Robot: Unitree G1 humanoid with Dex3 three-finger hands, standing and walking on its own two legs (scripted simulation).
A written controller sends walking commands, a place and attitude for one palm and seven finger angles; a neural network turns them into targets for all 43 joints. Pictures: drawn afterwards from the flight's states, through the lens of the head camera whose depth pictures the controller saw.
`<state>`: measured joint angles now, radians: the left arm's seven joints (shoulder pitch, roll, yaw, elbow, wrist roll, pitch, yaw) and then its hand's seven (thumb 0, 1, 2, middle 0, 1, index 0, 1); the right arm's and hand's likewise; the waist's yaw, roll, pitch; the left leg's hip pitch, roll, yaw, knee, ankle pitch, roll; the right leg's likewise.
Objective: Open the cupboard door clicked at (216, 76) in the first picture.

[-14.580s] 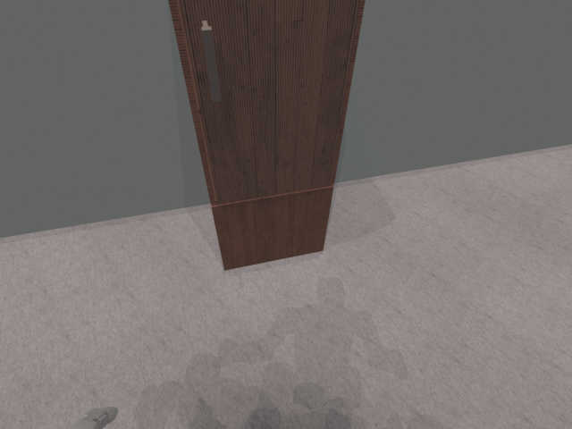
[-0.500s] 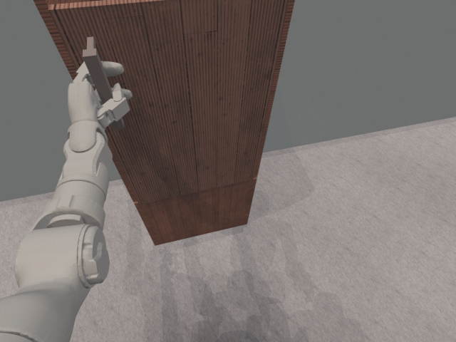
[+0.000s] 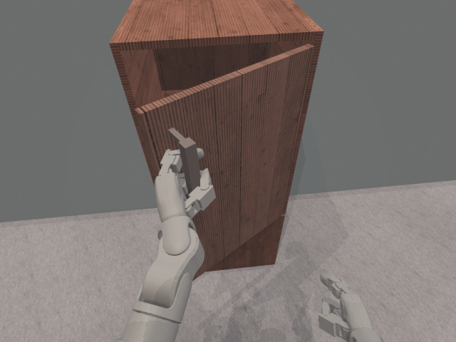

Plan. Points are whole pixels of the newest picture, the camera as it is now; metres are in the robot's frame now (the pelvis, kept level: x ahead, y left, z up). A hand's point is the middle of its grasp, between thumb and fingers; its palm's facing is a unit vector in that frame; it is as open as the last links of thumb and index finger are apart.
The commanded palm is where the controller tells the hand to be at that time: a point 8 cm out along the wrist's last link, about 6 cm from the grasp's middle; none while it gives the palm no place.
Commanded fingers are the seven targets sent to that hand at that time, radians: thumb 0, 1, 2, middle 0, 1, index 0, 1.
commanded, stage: pull the door open along its arc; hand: left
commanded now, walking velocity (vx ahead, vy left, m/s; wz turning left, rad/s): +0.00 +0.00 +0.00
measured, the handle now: (186, 171) +0.37 +0.10 +0.13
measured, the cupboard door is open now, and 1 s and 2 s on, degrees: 32 40 43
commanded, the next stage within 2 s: open thumb and fingers to let go in 0.26 s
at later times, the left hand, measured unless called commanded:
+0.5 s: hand (231, 199) +0.31 +0.02 +0.13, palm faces +0.44 -0.90 -0.06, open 6.2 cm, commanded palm +0.25 +0.05 +0.14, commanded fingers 0.00 0.34 0.66 -0.36 -1.29 -0.36 -1.29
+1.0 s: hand (234, 198) +0.31 +0.02 +0.14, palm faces +0.49 -0.87 -0.04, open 13.9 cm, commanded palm +0.26 +0.05 +0.14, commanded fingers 0.00 -0.50 0.30 -0.21 -0.65 -0.21 -0.65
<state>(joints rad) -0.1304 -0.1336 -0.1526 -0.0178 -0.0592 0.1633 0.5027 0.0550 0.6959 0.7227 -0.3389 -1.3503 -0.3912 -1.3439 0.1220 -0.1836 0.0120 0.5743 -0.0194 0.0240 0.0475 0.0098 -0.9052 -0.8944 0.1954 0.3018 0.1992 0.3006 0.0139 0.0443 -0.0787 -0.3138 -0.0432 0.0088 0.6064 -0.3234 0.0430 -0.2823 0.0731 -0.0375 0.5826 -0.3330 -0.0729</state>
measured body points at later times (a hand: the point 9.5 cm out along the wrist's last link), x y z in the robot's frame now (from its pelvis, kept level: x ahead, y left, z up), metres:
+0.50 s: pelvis -0.01 -0.05 +0.00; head -0.02 -0.09 +0.45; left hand +0.28 +0.07 +0.14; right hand +0.19 -0.25 -0.11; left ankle +0.00 +0.09 -0.72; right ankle -0.02 -0.07 -0.73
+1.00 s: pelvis +0.00 -0.08 +0.00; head -0.01 -0.12 +0.45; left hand +0.28 +0.06 +0.14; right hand +0.22 -0.26 -0.10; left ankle +0.00 +0.09 -0.72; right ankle -0.02 -0.07 -0.73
